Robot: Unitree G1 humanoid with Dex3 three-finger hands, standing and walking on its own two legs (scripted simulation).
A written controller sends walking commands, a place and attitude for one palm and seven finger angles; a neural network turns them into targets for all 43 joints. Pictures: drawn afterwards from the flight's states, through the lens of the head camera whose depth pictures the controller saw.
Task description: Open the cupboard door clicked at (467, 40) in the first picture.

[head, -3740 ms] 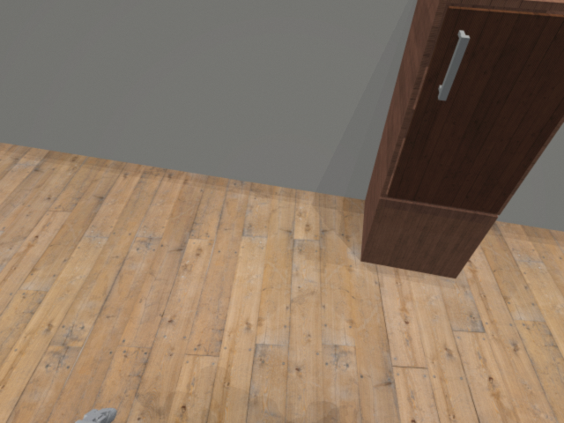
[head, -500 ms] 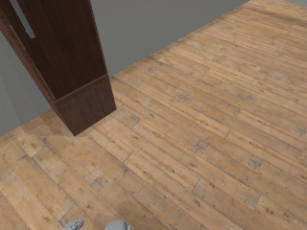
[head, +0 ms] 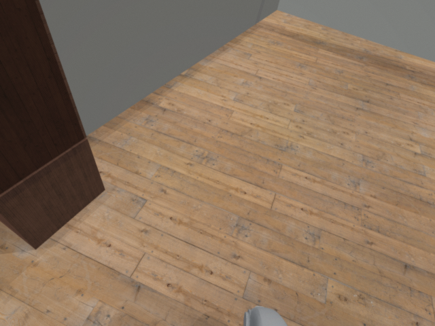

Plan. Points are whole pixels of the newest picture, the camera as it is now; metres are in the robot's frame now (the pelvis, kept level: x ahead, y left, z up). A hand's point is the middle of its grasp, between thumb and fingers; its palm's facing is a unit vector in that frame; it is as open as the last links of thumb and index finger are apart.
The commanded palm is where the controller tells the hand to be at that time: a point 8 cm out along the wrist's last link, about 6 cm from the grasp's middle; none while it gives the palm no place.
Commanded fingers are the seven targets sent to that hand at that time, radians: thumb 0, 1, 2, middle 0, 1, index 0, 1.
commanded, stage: walk to a spot facing it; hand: left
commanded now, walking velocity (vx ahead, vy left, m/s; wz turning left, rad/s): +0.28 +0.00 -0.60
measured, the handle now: out of the picture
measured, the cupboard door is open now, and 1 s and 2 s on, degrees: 0 0 0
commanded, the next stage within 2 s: turn to face it in 0.98 s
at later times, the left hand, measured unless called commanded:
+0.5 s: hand (179, 244) +0.34 +0.11 -0.17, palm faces -0.28 -0.94 -0.22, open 7.4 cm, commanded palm none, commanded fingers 0.00 0.90 0.90 -0.20 -0.30 -0.20 -0.30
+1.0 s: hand (183, 184) +0.54 +0.13 -0.19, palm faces -0.48 -0.85 -0.20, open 7.4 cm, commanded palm none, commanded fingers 0.00 0.90 0.90 -0.20 -0.30 -0.20 -0.30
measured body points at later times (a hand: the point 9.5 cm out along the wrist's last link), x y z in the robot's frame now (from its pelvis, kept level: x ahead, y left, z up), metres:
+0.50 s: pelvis +0.21 -0.06 -0.01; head +0.24 -0.07 +0.44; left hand +0.35 +0.15 -0.16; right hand +0.21 -0.31 -0.16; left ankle +0.27 +0.11 -0.65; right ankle +0.21 -0.11 -0.75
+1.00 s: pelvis +0.40 -0.04 -0.01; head +0.44 -0.02 +0.44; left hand +0.56 +0.17 -0.17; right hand +0.36 -0.29 -0.13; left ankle +0.47 +0.03 -0.75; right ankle +0.28 -0.13 -0.64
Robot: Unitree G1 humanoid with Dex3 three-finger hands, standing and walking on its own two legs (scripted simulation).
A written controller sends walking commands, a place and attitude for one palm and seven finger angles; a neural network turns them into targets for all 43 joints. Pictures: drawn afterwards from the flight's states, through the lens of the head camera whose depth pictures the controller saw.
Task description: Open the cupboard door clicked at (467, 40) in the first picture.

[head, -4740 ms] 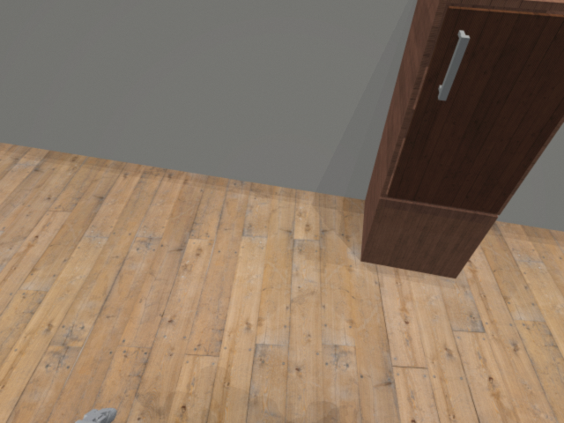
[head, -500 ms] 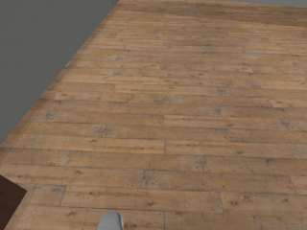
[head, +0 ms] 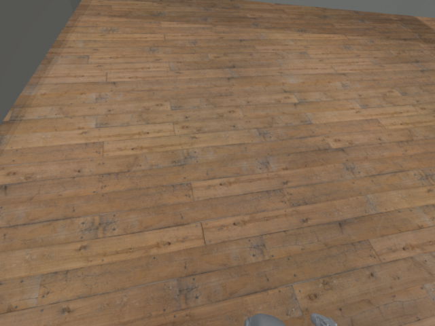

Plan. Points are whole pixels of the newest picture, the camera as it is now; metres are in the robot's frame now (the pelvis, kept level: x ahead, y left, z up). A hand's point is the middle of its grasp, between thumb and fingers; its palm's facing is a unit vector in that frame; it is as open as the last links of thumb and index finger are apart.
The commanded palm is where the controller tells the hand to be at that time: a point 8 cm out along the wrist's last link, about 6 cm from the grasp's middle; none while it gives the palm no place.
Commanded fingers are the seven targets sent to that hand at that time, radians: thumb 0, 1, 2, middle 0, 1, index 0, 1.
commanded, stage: turn to face it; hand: left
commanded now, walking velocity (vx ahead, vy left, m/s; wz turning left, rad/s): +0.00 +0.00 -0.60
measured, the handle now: out of the picture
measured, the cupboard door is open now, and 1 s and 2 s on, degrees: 0 0 0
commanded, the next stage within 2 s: none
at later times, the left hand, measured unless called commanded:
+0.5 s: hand (162, 314) +0.16 +0.12 -0.15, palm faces -0.01 -0.98 -0.18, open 7.4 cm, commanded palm none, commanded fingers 0.00 0.90 0.90 -0.20 -0.30 -0.20 -0.30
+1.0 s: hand out of the picture +0.01 +0.21 -0.16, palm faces +0.35 -0.89 -0.30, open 7.4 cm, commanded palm none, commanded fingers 0.00 0.90 0.90 -0.20 -0.30 -0.20 -0.30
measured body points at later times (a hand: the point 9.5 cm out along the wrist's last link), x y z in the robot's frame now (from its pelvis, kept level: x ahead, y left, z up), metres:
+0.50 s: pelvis +0.03 -0.03 +0.00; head +0.04 -0.05 +0.45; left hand +0.16 +0.17 -0.14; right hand +0.01 -0.25 -0.17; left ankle +0.01 +0.09 -0.68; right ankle +0.03 -0.15 -0.74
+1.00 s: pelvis +0.00 -0.03 +0.00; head +0.03 -0.03 +0.45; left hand -0.01 +0.25 -0.14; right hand +0.14 -0.26 -0.15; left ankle +0.04 +0.09 -0.74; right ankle +0.02 -0.17 -0.70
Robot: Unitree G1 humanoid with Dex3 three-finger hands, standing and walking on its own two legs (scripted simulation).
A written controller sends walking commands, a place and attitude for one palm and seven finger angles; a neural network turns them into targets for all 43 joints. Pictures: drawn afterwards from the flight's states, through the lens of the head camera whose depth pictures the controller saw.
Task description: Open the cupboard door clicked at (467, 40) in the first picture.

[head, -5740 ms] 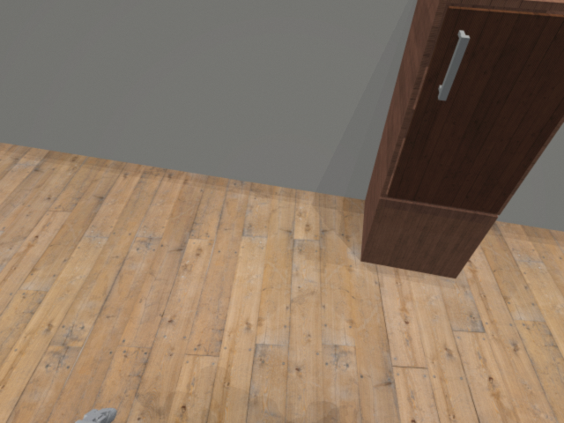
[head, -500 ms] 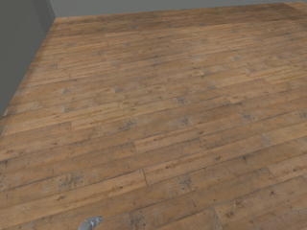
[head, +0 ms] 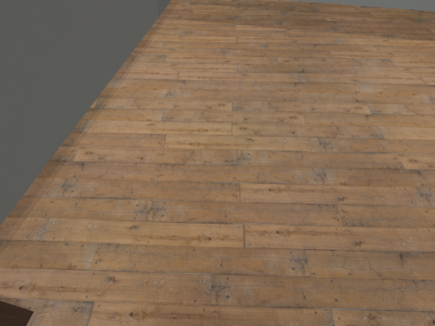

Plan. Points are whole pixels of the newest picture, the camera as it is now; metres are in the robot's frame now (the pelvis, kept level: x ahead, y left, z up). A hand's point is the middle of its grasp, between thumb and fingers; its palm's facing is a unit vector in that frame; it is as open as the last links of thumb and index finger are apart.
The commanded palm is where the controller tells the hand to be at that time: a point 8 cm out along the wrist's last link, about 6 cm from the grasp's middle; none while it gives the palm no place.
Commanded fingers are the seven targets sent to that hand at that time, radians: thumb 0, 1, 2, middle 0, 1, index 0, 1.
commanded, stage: turn to face it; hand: left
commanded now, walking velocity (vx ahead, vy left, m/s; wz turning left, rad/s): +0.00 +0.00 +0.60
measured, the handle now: out of the picture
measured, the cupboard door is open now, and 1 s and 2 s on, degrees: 0 0 0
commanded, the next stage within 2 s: none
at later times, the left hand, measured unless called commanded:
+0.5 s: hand out of the picture -0.07 +0.16 -0.16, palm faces +0.38 -0.88 -0.27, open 7.3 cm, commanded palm none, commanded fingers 0.00 0.90 0.90 -0.20 -0.30 -0.20 -0.30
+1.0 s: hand out of the picture -0.04 +0.19 -0.14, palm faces +0.58 -0.76 -0.29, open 7.4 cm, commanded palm none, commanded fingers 0.00 0.90 0.90 -0.20 -0.30 -0.20 -0.30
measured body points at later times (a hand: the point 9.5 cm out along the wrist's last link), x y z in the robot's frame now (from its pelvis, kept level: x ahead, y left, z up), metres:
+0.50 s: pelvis -0.03 -0.04 +0.00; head +0.02 -0.04 +0.45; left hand -0.09 +0.20 -0.13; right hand +0.15 -0.25 -0.15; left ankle -0.08 +0.09 -0.70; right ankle -0.02 -0.14 -0.73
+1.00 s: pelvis -0.03 -0.05 -0.01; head +0.01 -0.05 +0.44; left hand -0.08 +0.23 -0.12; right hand +0.17 -0.22 -0.16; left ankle -0.09 +0.08 -0.73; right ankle +0.04 -0.14 -0.74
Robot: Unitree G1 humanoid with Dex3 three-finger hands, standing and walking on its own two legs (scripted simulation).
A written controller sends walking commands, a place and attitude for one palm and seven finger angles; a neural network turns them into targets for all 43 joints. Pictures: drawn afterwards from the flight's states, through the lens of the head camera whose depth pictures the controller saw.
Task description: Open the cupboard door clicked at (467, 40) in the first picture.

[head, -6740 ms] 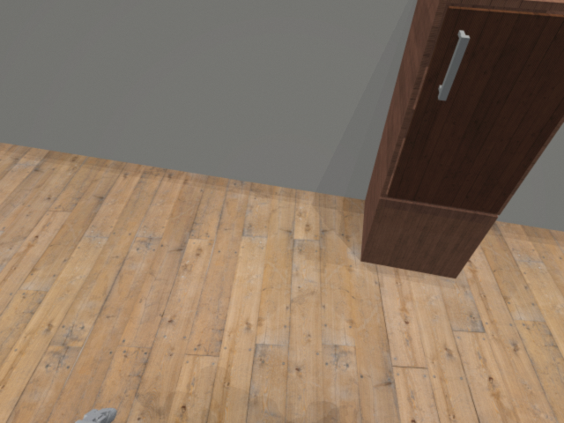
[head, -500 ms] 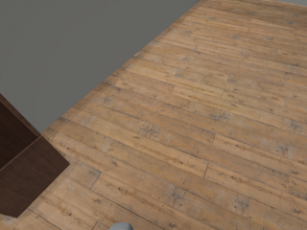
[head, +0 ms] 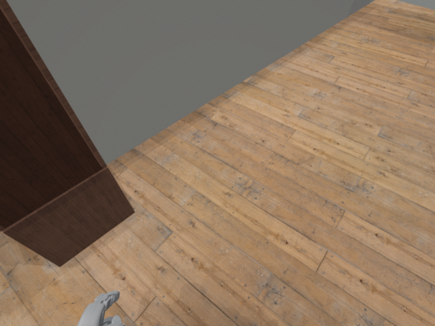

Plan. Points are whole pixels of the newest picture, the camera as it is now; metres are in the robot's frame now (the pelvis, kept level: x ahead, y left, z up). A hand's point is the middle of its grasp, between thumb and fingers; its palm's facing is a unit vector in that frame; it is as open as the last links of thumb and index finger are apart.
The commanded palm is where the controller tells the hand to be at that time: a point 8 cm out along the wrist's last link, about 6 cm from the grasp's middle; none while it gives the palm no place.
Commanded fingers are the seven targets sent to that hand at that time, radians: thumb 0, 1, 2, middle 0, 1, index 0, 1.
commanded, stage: turn to face it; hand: left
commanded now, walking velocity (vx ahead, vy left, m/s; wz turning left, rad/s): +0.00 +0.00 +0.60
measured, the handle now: out of the picture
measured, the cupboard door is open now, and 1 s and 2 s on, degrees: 0 0 0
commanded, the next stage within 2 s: take the last steps up to it in 1.08 s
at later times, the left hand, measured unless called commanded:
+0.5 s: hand out of the picture -0.06 +0.24 -0.18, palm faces +0.38 -0.89 -0.26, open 7.4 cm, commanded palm none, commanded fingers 0.00 0.90 0.90 -0.20 -0.30 -0.20 -0.30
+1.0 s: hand out of the picture -0.03 +0.20 -0.12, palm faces +0.56 -0.77 -0.31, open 7.4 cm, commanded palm none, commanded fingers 0.00 0.90 0.90 -0.20 -0.30 -0.20 -0.30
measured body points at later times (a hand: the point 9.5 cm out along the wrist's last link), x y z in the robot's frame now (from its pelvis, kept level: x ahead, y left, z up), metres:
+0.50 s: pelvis -0.02 +0.02 -0.01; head +0.01 +0.05 +0.44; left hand -0.08 +0.28 -0.16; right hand +0.17 -0.20 -0.13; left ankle -0.05 +0.12 -0.73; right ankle +0.00 -0.12 -0.71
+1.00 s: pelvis -0.01 -0.03 +0.01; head +0.03 -0.05 +0.45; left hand -0.06 +0.24 -0.10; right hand +0.18 -0.20 -0.16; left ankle -0.08 +0.10 -0.67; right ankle +0.05 -0.10 -0.73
